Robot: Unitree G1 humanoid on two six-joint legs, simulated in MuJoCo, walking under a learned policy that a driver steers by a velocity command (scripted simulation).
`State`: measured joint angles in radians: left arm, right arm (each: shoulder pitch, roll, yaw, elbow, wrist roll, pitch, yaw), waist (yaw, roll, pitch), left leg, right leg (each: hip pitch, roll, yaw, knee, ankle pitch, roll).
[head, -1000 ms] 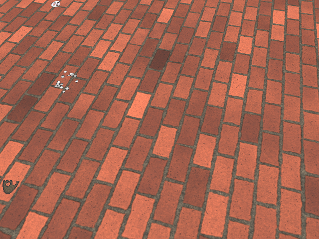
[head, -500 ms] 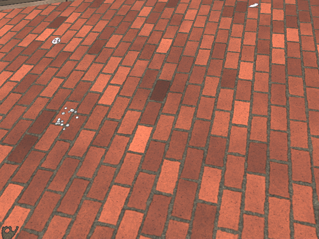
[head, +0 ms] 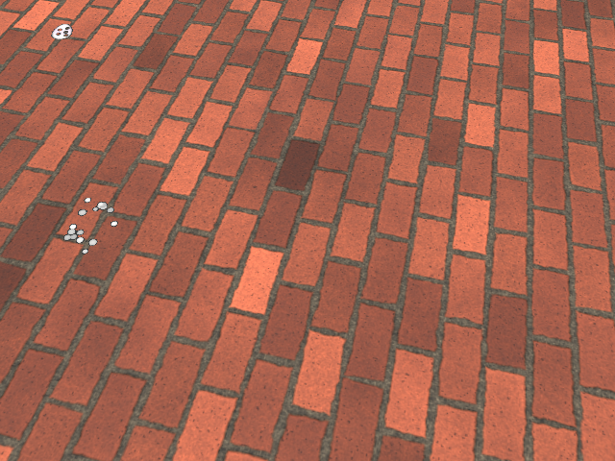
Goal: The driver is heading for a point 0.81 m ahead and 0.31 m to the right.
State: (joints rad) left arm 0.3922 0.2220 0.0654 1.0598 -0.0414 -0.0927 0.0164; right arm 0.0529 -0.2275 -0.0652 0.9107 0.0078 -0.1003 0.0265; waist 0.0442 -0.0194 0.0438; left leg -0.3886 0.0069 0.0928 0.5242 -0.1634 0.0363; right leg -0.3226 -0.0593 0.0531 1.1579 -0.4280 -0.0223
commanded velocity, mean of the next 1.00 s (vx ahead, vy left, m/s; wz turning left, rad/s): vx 0.50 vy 0.00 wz -0.53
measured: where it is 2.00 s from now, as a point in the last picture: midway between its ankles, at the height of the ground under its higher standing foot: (455, 318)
